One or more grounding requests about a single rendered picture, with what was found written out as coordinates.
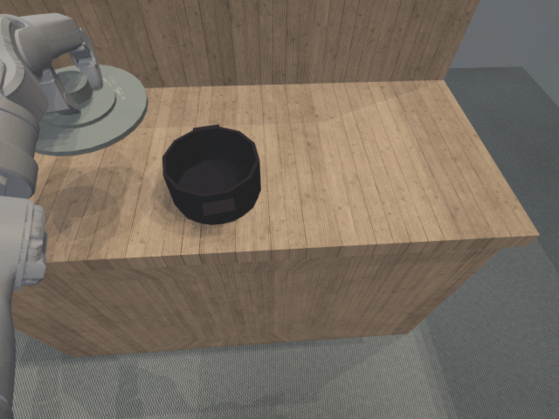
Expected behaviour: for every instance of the robot left forearm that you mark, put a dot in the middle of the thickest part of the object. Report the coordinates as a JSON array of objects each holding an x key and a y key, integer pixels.
[{"x": 24, "y": 55}]

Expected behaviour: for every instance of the knob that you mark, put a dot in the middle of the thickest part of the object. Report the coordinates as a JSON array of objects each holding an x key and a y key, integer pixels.
[{"x": 76, "y": 85}]

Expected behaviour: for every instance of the lid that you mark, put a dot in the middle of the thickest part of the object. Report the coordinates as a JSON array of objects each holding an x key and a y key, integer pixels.
[{"x": 111, "y": 114}]

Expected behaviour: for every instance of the table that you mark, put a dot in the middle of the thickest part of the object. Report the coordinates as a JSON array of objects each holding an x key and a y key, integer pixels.
[{"x": 378, "y": 199}]

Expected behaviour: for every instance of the pot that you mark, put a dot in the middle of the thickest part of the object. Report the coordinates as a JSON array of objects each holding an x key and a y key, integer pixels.
[{"x": 213, "y": 174}]

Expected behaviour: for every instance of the robot left hand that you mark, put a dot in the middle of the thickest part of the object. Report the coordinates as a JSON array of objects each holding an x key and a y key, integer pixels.
[{"x": 64, "y": 36}]

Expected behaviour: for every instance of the left robot upper arm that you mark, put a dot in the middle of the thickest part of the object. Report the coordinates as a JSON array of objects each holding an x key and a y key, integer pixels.
[{"x": 23, "y": 241}]

